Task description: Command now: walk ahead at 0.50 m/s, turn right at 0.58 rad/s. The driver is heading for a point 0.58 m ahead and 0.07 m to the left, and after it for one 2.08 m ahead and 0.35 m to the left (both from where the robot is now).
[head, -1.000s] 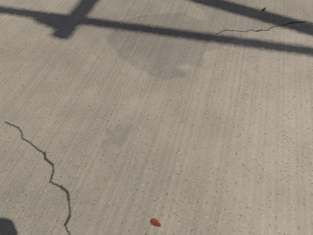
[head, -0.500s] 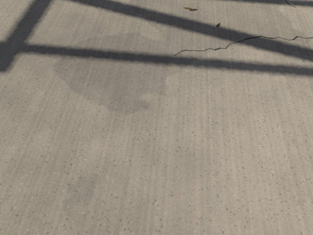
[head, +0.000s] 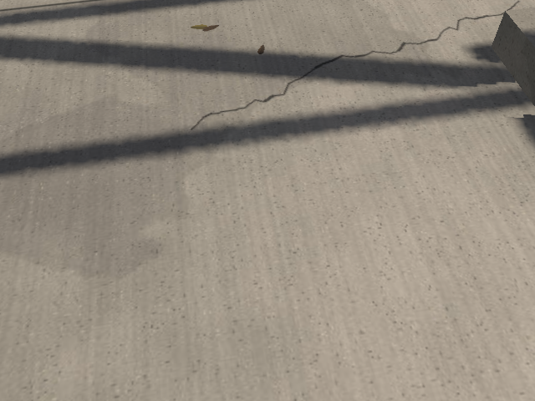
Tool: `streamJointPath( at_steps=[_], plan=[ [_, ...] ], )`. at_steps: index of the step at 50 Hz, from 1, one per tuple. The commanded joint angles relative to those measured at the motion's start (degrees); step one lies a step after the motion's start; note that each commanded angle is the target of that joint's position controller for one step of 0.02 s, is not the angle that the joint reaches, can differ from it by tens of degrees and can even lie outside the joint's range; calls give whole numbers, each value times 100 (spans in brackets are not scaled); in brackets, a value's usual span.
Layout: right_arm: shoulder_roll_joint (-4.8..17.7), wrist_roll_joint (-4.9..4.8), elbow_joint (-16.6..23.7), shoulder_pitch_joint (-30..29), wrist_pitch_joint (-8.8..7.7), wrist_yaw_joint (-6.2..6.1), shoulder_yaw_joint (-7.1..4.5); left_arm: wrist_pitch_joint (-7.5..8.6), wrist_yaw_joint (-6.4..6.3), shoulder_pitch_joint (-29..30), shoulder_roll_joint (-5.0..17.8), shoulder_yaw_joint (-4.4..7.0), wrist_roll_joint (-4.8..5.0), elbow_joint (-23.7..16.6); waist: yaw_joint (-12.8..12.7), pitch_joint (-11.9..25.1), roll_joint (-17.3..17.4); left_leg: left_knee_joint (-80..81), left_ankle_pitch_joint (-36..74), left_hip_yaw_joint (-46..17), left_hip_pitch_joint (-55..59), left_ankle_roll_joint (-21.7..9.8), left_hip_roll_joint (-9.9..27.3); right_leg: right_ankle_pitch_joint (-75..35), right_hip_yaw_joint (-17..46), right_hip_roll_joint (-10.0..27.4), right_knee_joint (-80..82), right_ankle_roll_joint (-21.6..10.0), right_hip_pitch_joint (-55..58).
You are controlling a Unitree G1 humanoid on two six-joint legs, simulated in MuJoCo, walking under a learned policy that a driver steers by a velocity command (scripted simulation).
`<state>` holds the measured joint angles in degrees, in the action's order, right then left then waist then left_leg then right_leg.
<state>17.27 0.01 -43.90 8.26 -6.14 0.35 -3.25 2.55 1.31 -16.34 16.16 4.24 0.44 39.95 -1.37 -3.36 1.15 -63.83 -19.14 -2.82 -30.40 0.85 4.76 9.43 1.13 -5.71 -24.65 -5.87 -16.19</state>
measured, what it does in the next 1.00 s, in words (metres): walks ahead: left foot, then right foot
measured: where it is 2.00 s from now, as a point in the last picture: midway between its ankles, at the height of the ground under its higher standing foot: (290, 373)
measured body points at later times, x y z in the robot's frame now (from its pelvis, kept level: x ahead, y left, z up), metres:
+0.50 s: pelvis +0.29 +0.06 +0.00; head +0.31 +0.07 +0.45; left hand +0.43 +0.32 -0.11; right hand +0.33 -0.22 -0.11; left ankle +0.32 +0.15 -0.74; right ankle +0.25 -0.08 -0.66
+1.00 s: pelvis +0.48 -0.01 -0.01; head +0.52 -0.02 +0.44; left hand +0.66 +0.25 -0.10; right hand +0.57 -0.31 -0.13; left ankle +0.46 +0.13 -0.67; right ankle +0.57 -0.12 -0.74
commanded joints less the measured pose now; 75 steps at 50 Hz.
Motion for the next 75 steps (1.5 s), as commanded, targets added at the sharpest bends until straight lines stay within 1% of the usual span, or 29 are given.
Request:
streamJointPath(
  at_steps=[1, 6, 10, 13, 15, 16, 17, 18, 19, 20, 22, 34, 37, 39, 40, 41, 42, 43, 45, 47, 55, 59, 60, 61, 62, 63, 65, 68, 75],
  plan=[
    [478, 92, 341, 93, 49, -31, -135, 141, -115, 216, 879, 218, 7, -481, 234, 495, -260, 753, 571, -45, -440, 224, 107, -1507, 1627, 1462, 1220, -1156, 402],
    [201, 31, 525, -844, 26, 63, 15, 113, -205, -215, 888, 211, 39, -241, -221, 312, -534, 2811, 2557, 104, 114, 313, -207, -743, 1084, 1126, 1207, -716, 130],
    [409, -33, 680, -1206, -51, 150, -32, 104, -185, -559, 881, 201, 65, 3, -369, 168, -594, 3363, 2410, -15, -29, 78, -236, -485, 1470, 1491, 854, -650, 818],
    [558, -32, 664, -957, -106, 180, -96, 40, -201, -546, 923, 220, 38, 93, -185, 150, -787, 3564, 1689, 75, 184, -195, -300, -1072, 1726, 1719, 473, -529, 1285],
    [832, 28, 386, 109, -147, 137, -251, 8, -196, -409, 734, 142, 13, 53, 366, 804, -676, 3732, 1778, 157, 1734, -546, -309, -2321, 1378, 1257, -787, -267, 1142],
    [1174, 98, 287, 1028, -155, 116, -331, 15, -208, -551, 488, 29, -84, -63, 654, 1718, -10, 3515, 1881, -942, 3380, -995, 652, -1242, 1013, 825, -2452, -21, 210],
    [1511, 57, 19, 1542, -78, 162, -443, 102, -190, -1357, 98, -82, 72, -65, 390, 2298, 1791, 4239, 413, -3593, 5070, -1920, 1729, 2028, 557, -31, -4337, 427, -1888],
    [955, -118, 11, 1565, -62, 191, -305, 141, -195, -1019, 635, -3, 148, 2, 628, 1895, 1129, 4735, -1092, -4138, 4933, -1790, 1703, 2303, 993, 236, -4927, 416, -2675],
    [695, -103, 80, 1181, -34, 163, -219, 159, -186, -295, 888, 69, 170, -146, 695, 1089, 607, 4822, -1054, -3296, 4216, -1514, 1501, 1791, 856, 505, -4978, 378, -2934],
    [619, -19, 152, 828, 7, 145, -166, 174, -194, 72, 823, 47, 96, -241, 562, 702, 220, 4896, -431, -2652, 3501, -1387, 1267, 1355, 604, 765, -4767, 378, -2787],
    [420, 75, 159, 550, 13, 125, -82, 189, -166, 149, 662, 59, -4, -276, 283, 402, 332, 5140, 583, -1905, 2645, -1328, 886, 832, 518, 1090, -4141, 411, -2329],
    [764, -101, -378, 1392, 190, -26, -133, 282, -18, 1589, 162, -113, -29, -620, 617, 99, 270, 5171, 3173, -347, 2369, -1141, 474, -1439, -35, 788, -803, 693, -1527],
    [836, -126, -426, 1403, 320, -91, -162, 356, 45, 1546, 355, -29, -74, -629, 441, 286, 423, 4497, 3543, -632, 2729, -920, 551, -1304, 129, 607, -318, 537, -1101],
    [881, -145, -301, 1095, 349, -128, -184, 382, -10, 787, 625, 94, -153, -385, -28, 687, 417, 3628, 3819, -628, 2554, -641, 287, -1840, 40, 565, 148, 310, 95],
    [663, -56, -140, 1057, 317, -125, -115, 389, -76, 238, 980, 184, -237, -307, -225, 1306, 52, 2592, 2885, -460, 1894, -390, -89, -3634, 447, 1206, -172, 51, 1404],
    [111, 42, -111, 1752, 267, -101, 47, 284, -153, -176, 1308, 236, -354, -333, -121, 2192, -1293, 557, -588, -92, 80, 30, -747, -5864, 1838, 2875, -743, -787, 3456],
    [346, -88, -180, 2203, 276, -88, 48, 160, -136, -264, 1054, 171, -215, -395, -183, 3150, -1739, -592, -2448, -419, -348, 135, -782, -5356, 2644, 3404, -650, -1255, 3768],
    [800, -199, -159, 1851, 353, -101, -114, 58, -140, -33, 816, 117, -144, -428, -226, 2684, -1156, -997, -2077, -460, -612, 205, -513, -4185, 2238, 3035, -324, -1096, 3144],
    [690, -165, -39, 1284, 590, -191, -160, -25, -178, 657, 485, 0, -82, -368, 23, 1438, -741, -795, -1412, -139, -797, 353, -173, -2612, 1383, 2511, 216, -820, 1642],
    [480, -121, -2, 1433, 868, -272, -169, -33, -166, 1196, 551, 30, -195, -312, 360, 926, -1000, -429, -944, 49, 44, 445, -82, -1511, 781, 2224, 821, -734, 157],
    [450, -44, 482, 764, 987, -102, -189, -91, -290, 1471, 864, 164, -100, -21, 292, 954, -847, 1496, 170, 334, 933, 120, 38, -858, -84, 2463, 1045, -737, 21],
    [535, -22, 525, 859, 1004, -2, -277, -226, -277, 1443, 942, 198, 69, 172, 428, 845, -702, 2881, 544, 669, 1623, -245, -230, -149, -367, 2376, 427, -274, 138],
    [670, 20, 484, 1003, 993, -28, -343, -267, -271, 1226, 770, 167, 78, 294, 433, 750, -401, 3379, 869, 501, 1950, -435, -306, 328, -583, 2127, -104, 59, -98],
    [1208, 29, 559, 1086, 967, -121, -481, -310, -244, 980, 471, 101, -45, 337, 284, 548, 1006, 4298, 2223, -1019, 2317, -868, 666, 1284, -1228, 1447, -1627, 645, -909],
    [1732, 122, 772, 931, 909, -151, -545, -304, -290, 1355, 476, 89, -164, 8, 312, 331, 1964, 4682, 2690, -2772, 2326, -1933, 1710, 2817, -887, 553, -2947, 1013, -2275],
    [1471, 229, 789, 975, 765, -109, -484, -299, -323, 1729, 673, 156, -154, -32, 553, 592, 1249, 4760, 2360, -2660, 2150, -2088, 1589, 2796, -43, 593, -3831, 923, -2301],
    [1179, 75, 870, 388, 616, -131, -413, -327, -373, 1396, 712, 225, -57, 172, 178, 645, 656, 4626, 1823, -1843, 2150, -1464, 1053, 1796, 228, 753, -3988, 789, -2326],
    [870, -1, 987, 158, 654, -226, -280, -297, -390, 1279, 717, 260, -103, 261, 63, 870, 632, 4477, 2511, -1500, 2099, -1292, 765, 1165, 228, 642, -4019, 894, -1963],
    [1007, -5, 1083, 298, 761, -293, -348, -227, -277, 1402, 516, 133, -11, 263, 265, 945, 746, 4304, 2146, -1740, 2320, -1377, 645, 976, 294, 521, -2128, 1065, -1321]
  ],
)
